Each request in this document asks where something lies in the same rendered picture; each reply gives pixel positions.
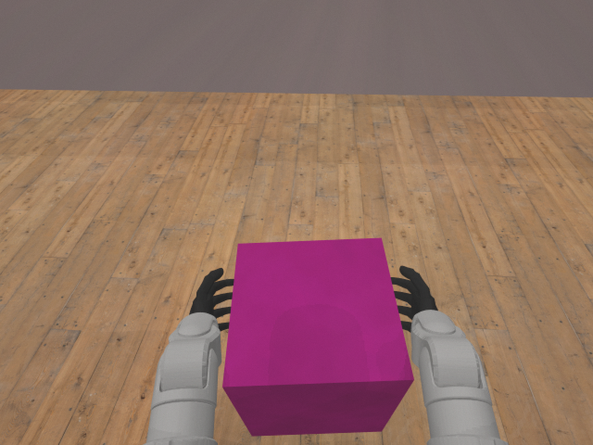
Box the robot left hand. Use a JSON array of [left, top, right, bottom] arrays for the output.
[[189, 268, 234, 331]]

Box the right robot forearm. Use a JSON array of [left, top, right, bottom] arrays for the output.
[[410, 310, 509, 445]]

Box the robot right hand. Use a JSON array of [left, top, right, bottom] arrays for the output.
[[391, 266, 438, 332]]

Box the carton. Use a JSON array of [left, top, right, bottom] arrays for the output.
[[222, 238, 414, 437]]

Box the left robot forearm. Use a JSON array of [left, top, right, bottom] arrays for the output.
[[143, 312, 221, 445]]

